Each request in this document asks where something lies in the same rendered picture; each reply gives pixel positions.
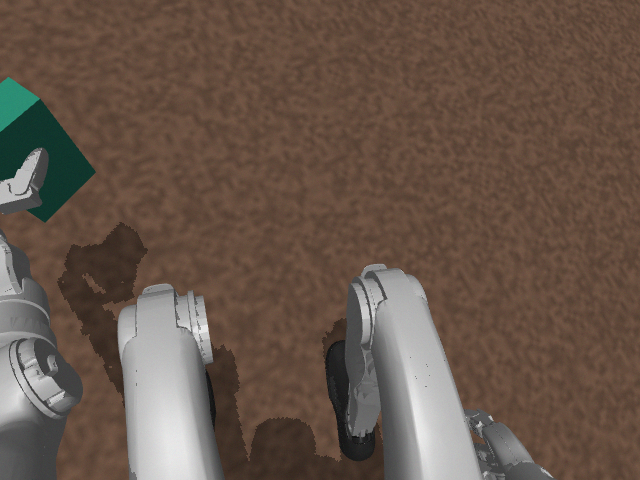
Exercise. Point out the right robot arm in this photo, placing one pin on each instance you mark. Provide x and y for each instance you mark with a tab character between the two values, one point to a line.
528	471

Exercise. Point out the carton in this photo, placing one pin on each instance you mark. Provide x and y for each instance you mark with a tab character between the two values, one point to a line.
26	124

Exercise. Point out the right robot foot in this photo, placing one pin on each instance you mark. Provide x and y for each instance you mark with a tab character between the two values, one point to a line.
353	447

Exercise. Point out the left robot arm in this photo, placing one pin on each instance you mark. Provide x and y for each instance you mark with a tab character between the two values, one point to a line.
37	387

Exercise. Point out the right robot hand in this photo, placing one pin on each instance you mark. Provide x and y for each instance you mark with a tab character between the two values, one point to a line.
502	449

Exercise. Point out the left robot hand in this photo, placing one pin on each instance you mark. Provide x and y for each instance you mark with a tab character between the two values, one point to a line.
22	192

